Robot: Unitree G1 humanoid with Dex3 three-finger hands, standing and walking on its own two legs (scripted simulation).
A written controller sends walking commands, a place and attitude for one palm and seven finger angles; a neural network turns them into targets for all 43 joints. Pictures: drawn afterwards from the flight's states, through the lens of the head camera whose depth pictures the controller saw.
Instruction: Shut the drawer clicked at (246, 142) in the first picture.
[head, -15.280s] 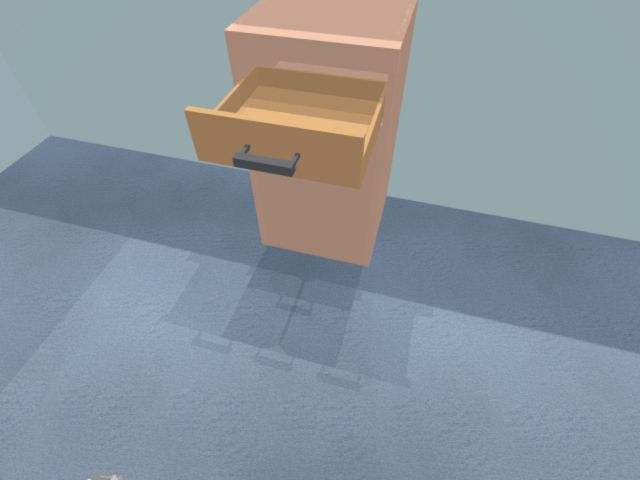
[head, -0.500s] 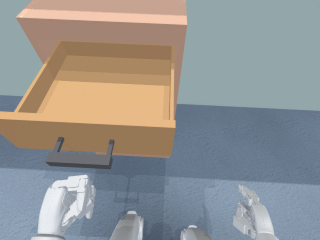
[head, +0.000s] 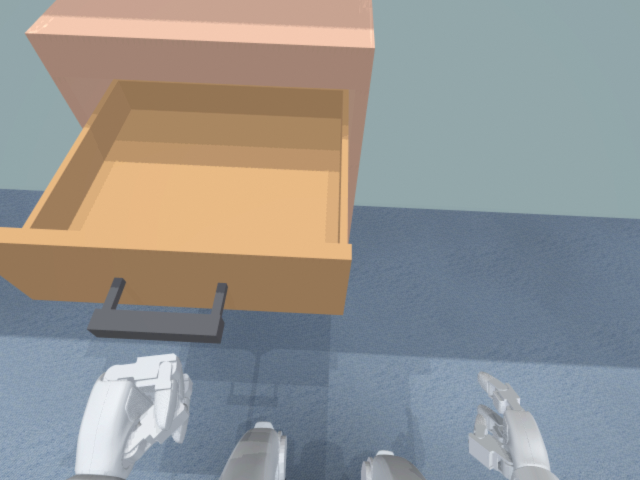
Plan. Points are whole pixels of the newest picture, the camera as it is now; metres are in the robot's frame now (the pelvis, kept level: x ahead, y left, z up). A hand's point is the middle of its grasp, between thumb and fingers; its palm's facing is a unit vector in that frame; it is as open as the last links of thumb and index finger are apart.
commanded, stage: push the drawer shut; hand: left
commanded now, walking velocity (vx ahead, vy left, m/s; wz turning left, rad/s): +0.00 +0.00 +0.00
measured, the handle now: (163, 307) +0.30 +0.20 +0.05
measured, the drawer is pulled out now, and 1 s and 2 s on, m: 0.29 0.21 0.09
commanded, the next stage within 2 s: none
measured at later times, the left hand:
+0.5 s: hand (189, 367) +0.24 +0.16 +0.05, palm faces -0.02 -1.00 -0.06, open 2.8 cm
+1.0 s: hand (202, 311) +0.30 +0.16 +0.05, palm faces -0.02 -1.00 -0.05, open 2.9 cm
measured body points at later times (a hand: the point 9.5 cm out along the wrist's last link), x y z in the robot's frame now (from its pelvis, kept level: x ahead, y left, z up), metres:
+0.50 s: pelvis +0.00 +0.00 +0.00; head +0.08 +0.00 +0.44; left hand +0.23 +0.21 +0.06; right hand +0.18 -0.25 -0.09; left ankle +0.05 +0.11 -0.63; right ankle -0.02 -0.10 -0.63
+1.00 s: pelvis -0.01 +0.01 +0.01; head +0.07 +0.01 +0.45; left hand +0.29 +0.21 +0.06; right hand +0.15 -0.24 -0.09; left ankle +0.05 +0.12 -0.63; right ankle -0.02 -0.10 -0.63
